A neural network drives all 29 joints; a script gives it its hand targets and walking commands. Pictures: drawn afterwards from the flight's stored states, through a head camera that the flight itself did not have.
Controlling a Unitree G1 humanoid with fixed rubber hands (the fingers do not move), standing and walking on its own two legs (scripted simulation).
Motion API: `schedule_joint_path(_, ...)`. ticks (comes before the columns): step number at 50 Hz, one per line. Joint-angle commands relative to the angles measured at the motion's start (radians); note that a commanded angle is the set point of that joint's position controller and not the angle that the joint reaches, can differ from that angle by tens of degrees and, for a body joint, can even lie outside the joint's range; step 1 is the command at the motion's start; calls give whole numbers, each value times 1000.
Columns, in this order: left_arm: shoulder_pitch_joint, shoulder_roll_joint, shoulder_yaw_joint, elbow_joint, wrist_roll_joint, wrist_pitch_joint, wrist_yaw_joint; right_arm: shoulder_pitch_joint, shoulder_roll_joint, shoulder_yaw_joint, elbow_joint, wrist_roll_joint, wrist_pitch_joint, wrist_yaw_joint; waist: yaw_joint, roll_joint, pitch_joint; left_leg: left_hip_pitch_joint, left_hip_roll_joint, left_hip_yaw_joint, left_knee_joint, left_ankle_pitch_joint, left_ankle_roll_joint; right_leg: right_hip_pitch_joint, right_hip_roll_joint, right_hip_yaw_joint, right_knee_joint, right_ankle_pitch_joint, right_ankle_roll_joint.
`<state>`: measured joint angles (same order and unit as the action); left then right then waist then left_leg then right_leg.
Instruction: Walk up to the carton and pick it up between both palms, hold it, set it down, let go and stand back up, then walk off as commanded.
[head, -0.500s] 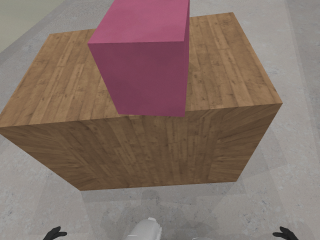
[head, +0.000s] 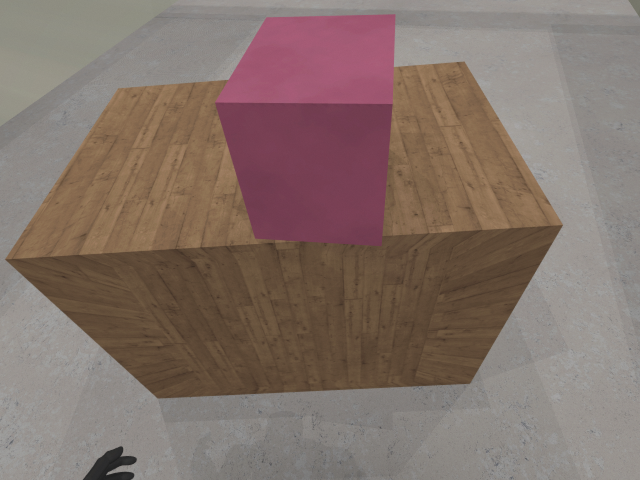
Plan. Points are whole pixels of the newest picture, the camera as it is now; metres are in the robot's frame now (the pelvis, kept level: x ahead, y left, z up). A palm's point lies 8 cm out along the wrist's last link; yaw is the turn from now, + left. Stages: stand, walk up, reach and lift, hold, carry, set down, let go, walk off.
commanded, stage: walk off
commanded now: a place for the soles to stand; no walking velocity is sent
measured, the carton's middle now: (323, 130) +0.66 +0.01 +0.09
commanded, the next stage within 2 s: stand in 0.62 s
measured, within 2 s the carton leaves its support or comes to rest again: neither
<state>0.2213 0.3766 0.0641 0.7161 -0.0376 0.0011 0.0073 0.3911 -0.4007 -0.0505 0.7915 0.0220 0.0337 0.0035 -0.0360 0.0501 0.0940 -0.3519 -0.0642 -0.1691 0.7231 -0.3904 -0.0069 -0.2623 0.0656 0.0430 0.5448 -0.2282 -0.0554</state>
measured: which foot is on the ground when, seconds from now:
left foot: up 0.00-0.02, down 0.04-1.00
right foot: down 0.00-1.00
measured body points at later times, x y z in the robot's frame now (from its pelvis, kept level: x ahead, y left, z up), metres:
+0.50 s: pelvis +0.01 +0.03 +0.00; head +0.04 +0.02 +0.45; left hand +0.15 +0.33 -0.09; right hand +0.13 -0.29 -0.10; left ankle +0.06 +0.15 -0.73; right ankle -0.02 -0.08 -0.73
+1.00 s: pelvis +0.00 +0.03 +0.00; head +0.01 +0.03 +0.45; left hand +0.14 +0.33 -0.09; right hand +0.11 -0.29 -0.10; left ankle +0.06 +0.15 -0.73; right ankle -0.02 -0.08 -0.73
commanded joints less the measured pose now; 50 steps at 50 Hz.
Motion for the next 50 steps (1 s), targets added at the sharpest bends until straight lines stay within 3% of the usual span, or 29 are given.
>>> schedule_joint_path(1,-85,219,59,-31,57,-10,2,85,-178,-65,16,-59,-46,-10,-13,-99,-81,211,46,71,-227,115,52,-123,-208,176,-69,-158,-62)
schedule_joint_path(2,-53,193,52,-19,52,-4,2,56,-194,-59,5,-66,-51,-13,3,-6,-60,149,98,-55,-342,-9,75,-119,-148,138,37,-167,-29)
schedule_joint_path(3,-18,158,40,-19,51,-1,5,1,-245,-58,-23,-73,-58,-18,19,126,-43,65,260,-328,-430,37,147,-143,-35,91,217,-240,16)
schedule_joint_path(4,16,173,44,-11,48,3,7,-101,-260,-50,-58,-69,-64,-13,40,133,-40,-94,330,-465,-538,-137,200,-60,29,84,346,-346,29)
schedule_joint_path(5,43,216,56,-3,50,10,7,-149,-266,-52,-74,-66,-63,-13,52,95,14,-267,310,-430,-587,-328,206,43,16,68,451,-331,24)
schedule_joint_path(6,60,220,56,6,48,10,4,-196,-239,-42,-89,-66,-66,-16,66,110,43,-252,275,-366,-558,-271,193,42,-13,63,442,-282,27)
schedule_joint_path(7,62,206,53,20,48,7,0,-193,-205,-33,-84,-65,-74,-19,62,113,24,-140,238,-308,-500,-122,175,-8,-37,75,386,-260,28)
schedule_joint_path(9,54,187,55,24,48,-7,-10,-113,-186,-38,-69,-59,-73,-6,33,133,-82,94,186,-214,-393,71,128,-39,-71,45,120,-296,30)
schedule_joint_path(10,41,178,50,17,48,-12,-11,-90,-183,-41,-63,-55,-70,-3,19,131,-132,192,185,-196,-353,187,118,-35,-71,36,12,-283,31)
schedule_joint_path(12,38,164,46,29,46,-22,-8,-118,-184,-47,-51,-44,-59,-2,23,117,-152,198,163,-129,-317,263,81,76,-70,11,-188,-116,34)
schedule_joint_path(14,20,172,46,34,49,-32,-2,-131,-159,-42,-36,-31,-54,-4,23,75,-152,108,140,-88,-307,297,51,192,-103,80,-222,-5,15)
schedule_joint_path(16,-35,220,47,32,58,-48,-1,-154,-134,-28,-27,-17,-65,-3,13,-45,-172,93,70,-5,-247,351,26,202,-202,187,-198,120,-26)
schedule_joint_path(17,-46,220,42,29,57,-53,0,-167,-140,-28,-31,-14,-69,-5,12,-37,-166,126,68,19,-233,394,28,171,-224,168,-152,234,-46)
schedule_joint_path(19,-57,189,31,32,48,-53,-2,-184,-142,-29,-31,-17,-76,-10,14,-54,-204,211,104,-6,-250,502,50,140,-187,115,-98,315,-33)
schedule_joint_path(22,-44,180,22,32,46,-44,-3,-196,-160,-30,-29,-17,-79,-12,18,-73,-237,232,149,-55,-265,558,80,136,-136,86,-86,256,-8)
schedule_joint_path(28,-73,183,24,32,49,-43,-6,-204,-141,-27,-25,-17,-72,-13,13,-77,-192,203,103,-13,-264,415,57,104,-164,111,-133,200,-25)
schedule_joint_path(31,-82,182,19,29,48,-42,-7,-214,-146,-25,-26,-18,-74,-13,13,-69,-183,192,107,-19,-287,362,63,91,-159,113,-138,142,-20)
schedule_joint_path(32,-68,182,18,28,50,-42,-5,-252,-176,-13,3,-39,-81,-8,41,-82,-155,165,139,-69,-309,288,68,102,-147,120,-154,34,6)
schedule_joint_path(34,-69,187,22,39,56,-47,-6,-278,-185,-12,14,-42,-87,-4,37,-55,-141,144,144,-90,-342,202,67,96,-136,116,-166,-38,9)
schedule_joint_path(36,-81,187,18,38,58,-50,-8,-275,-181,-8,24,-42,-90,0,32,-39,-130,141,133,-71,-338,215,56,91,-146,122,-177,-17,5)
schedule_joint_path(38,-80,190,19,45,58,-57,-9,-269,-174,-7,37,-36,-93,2,25,-60,-128,149,131,-67,-335,252,59,93,-158,132,-190,17,1)
schedule_joint_path(42,-69,192,18,50,50,-57,-7,-261,-174,-3,58,-35,-94,-2,33,-63,-175,183,136,-56,-308,400,61,145,-160,121,-172,138,8)
schedule_joint_path(43,-59,188,20,54,49,-58,-5,-264,-180,-6,58,-39,-94,-2,35,-46,-185,193,134,-56,-306,400,62,145,-152,120,-169,125,11)
schedule_joint_path(47,-69,194,19,53,51,-52,-3,-271,-176,-3,71,-34,-90,-3,32,-68,-191,199,139,-48,-304,435,58,147,-157,111,-167,158,11)
schedule_joint_path(48,-62,189,19,59,48,-52,-3,-269,-178,1,70,-35,-91,-3,35,-42,-195,199,137,-48,-298,432,62,153,-157,119,-166,149,10)
schedule_joint_path(50,-72,189,18,57,51,-50,-4,-275,-171,5,76,-34,-90,-3,35,-74,-178,191,139,-53,-303,422,58,145,-155,112,-173,152,10)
